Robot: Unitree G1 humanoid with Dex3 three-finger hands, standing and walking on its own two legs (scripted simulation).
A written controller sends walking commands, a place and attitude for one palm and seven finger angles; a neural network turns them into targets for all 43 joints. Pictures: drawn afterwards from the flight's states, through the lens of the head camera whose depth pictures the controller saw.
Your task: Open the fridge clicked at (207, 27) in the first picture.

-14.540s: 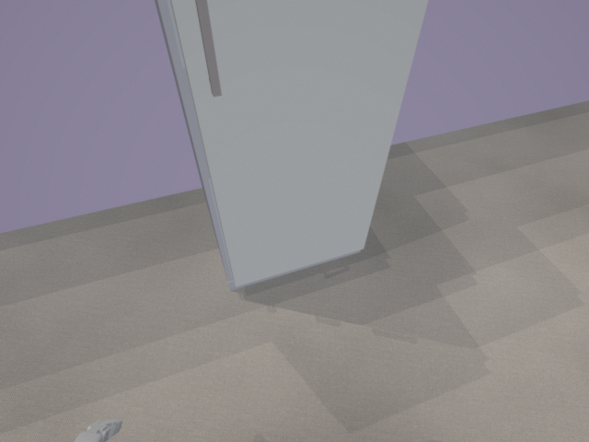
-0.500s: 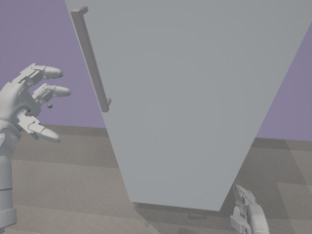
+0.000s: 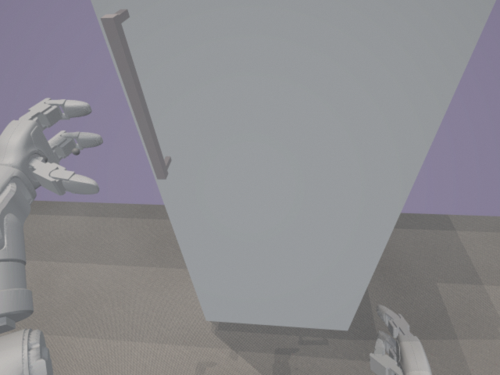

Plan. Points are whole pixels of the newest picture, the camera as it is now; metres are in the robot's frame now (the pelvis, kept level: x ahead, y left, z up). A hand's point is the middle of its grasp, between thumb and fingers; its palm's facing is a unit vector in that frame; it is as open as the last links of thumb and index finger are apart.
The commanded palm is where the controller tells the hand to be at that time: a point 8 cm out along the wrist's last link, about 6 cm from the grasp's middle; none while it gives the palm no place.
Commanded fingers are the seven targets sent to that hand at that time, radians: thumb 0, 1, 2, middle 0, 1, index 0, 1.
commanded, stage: move the hooked fingers beside the handle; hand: left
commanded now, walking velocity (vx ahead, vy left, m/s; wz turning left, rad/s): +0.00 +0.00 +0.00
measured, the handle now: (145, 106) +0.45 +0.21 +0.24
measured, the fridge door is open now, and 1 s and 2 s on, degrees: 0 0 0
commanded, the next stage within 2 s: none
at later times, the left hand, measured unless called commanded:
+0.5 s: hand (98, 131) +0.39 +0.26 +0.24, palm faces +0.04 -1.00 -0.05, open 14.0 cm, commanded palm +0.36 +0.31 +0.24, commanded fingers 0.00 -0.50 0.30 -0.30 -1.20 -0.30 -1.20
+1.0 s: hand (102, 136) +0.40 +0.27 +0.22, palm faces +0.04 -1.00 -0.07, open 14.0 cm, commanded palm +0.36 +0.31 +0.24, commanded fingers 0.00 -0.50 0.30 -0.30 -1.20 -0.30 -1.20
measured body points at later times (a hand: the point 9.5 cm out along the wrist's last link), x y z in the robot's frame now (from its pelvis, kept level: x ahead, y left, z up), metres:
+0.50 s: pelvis +0.01 -0.01 +0.00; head +0.00 -0.03 +0.45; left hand +0.38 +0.31 +0.24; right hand +0.16 -0.26 -0.09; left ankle +0.01 +0.11 -0.74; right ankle -0.02 -0.11 -0.74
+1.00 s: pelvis +0.02 +0.00 +0.00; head +0.02 -0.02 +0.45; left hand +0.39 +0.32 +0.22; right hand +0.16 -0.26 -0.09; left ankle +0.01 +0.11 -0.74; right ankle -0.02 -0.11 -0.74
